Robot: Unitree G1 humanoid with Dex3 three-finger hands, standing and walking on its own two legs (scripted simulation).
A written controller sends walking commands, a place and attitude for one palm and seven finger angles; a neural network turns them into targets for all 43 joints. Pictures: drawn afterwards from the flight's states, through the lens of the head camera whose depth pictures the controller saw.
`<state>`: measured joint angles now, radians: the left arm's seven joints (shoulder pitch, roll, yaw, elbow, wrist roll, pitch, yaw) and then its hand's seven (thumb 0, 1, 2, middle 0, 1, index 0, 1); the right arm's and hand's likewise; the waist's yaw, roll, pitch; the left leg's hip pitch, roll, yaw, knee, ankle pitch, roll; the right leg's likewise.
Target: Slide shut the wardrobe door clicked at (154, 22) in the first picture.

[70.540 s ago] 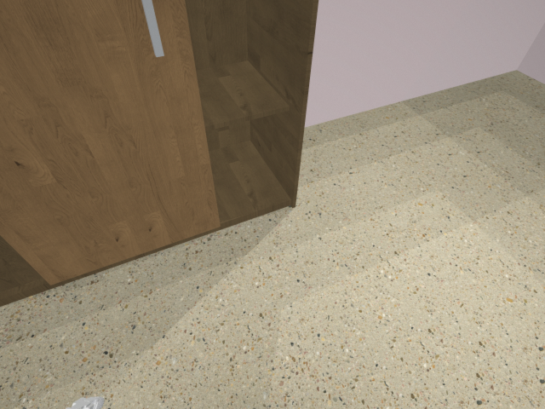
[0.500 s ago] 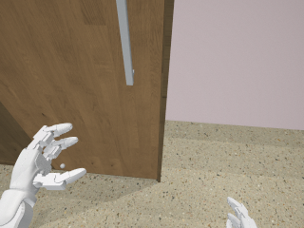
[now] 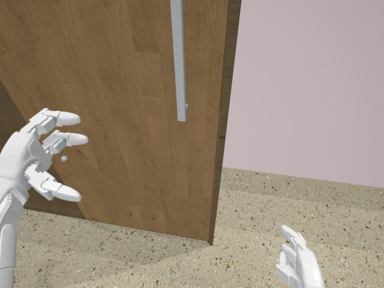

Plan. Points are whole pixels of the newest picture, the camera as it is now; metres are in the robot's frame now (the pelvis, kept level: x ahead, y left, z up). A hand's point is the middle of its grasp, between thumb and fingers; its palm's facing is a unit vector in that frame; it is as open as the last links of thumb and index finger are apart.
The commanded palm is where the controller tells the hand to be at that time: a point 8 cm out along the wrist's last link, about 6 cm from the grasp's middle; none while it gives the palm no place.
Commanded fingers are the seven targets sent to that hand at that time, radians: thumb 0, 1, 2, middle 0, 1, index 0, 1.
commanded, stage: raise the hand with hooked fingers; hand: left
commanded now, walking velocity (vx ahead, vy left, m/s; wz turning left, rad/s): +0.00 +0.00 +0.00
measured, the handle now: (181, 64) +0.54 +0.10 +0.25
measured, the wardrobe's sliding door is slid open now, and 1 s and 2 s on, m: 0.00 0.00 0.00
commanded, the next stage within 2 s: move the hooked fingers beside the handle in 0.72 s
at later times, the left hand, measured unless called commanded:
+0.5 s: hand (61, 131) +0.28 +0.26 +0.24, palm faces +0.02 -0.99 -0.12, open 14.0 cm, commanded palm +0.24 +0.31 +0.25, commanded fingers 0.00 -0.50 0.30 -0.30 -1.20 -0.30 -1.20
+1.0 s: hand (71, 124) +0.30 +0.25 +0.24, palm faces +0.02 -0.99 -0.10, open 14.0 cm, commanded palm +0.27 +0.29 +0.25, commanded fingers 0.00 -0.50 0.30 -0.30 -1.20 -0.30 -1.20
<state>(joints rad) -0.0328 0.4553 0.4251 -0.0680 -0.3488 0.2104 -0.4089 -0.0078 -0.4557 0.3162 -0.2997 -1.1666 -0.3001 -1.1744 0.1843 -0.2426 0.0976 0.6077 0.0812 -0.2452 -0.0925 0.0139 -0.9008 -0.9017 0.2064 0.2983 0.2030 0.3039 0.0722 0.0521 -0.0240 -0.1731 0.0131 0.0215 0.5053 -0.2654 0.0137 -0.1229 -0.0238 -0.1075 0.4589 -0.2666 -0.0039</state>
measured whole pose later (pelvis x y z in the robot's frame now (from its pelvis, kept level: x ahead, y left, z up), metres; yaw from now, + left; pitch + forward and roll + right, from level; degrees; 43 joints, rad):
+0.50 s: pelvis +0.00 -0.01 +0.00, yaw -1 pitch -4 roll +0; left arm -0.20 0.54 0.50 0.03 -0.34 0.35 -0.47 -0.01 -0.50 0.30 -0.30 -1.20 -0.30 -1.20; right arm 0.20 -0.29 0.08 0.60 0.10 -0.18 -0.08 0.02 -0.90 -0.90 0.21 0.30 0.20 0.30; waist 0.05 0.06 -0.03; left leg -0.15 0.02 0.03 0.46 -0.24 0.00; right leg -0.12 -0.01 -0.10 0.44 -0.25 -0.02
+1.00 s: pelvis +0.00 -0.01 +0.00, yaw +0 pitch -4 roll +0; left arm -0.29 0.52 0.44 0.09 -0.32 0.34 -0.44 -0.01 -0.50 0.30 -0.30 -1.20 -0.30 -1.20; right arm 0.18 -0.27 0.09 0.62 0.11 -0.18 -0.09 0.01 -0.90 -0.90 0.21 0.30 0.20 0.30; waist 0.06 0.07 -0.02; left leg -0.16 0.02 0.02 0.46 -0.24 0.00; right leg -0.12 -0.02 -0.11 0.44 -0.26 -0.02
